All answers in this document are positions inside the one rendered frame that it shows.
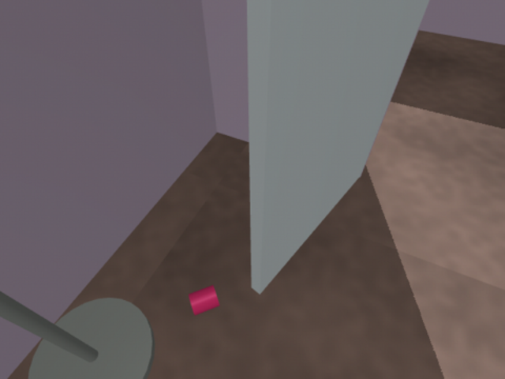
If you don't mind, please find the coat stand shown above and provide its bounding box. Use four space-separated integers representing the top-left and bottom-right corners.
0 291 155 379

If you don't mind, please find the can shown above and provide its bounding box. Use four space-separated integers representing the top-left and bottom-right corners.
189 285 219 315

